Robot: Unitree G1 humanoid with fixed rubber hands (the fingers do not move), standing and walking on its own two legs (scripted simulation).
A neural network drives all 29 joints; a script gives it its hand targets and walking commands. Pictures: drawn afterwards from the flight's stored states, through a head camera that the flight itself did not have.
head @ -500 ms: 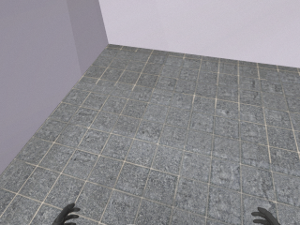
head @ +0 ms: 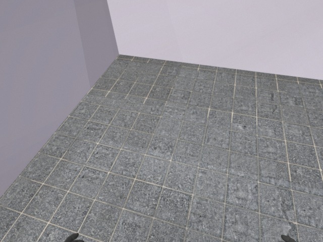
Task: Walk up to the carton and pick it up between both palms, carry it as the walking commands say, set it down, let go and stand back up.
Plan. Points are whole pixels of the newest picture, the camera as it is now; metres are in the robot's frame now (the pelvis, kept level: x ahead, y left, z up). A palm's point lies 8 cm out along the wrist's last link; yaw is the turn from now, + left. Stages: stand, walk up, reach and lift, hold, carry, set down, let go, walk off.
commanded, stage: stand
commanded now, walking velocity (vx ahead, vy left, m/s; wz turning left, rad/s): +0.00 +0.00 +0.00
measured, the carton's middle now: out of the picture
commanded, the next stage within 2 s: walk up in 0.76 s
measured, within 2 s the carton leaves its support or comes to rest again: neither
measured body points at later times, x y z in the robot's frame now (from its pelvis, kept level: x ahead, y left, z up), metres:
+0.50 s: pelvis +0.00 +0.00 +0.01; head +0.00 +0.00 +0.46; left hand +0.09 +0.30 -0.12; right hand +0.09 -0.31 -0.12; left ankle +0.00 +0.12 -0.74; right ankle +0.00 -0.12 -0.74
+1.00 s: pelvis +0.00 +0.00 +0.01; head +0.00 +0.00 +0.46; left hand +0.09 +0.31 -0.12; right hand +0.09 -0.31 -0.11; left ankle +0.00 +0.12 -0.74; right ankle +0.00 -0.12 -0.74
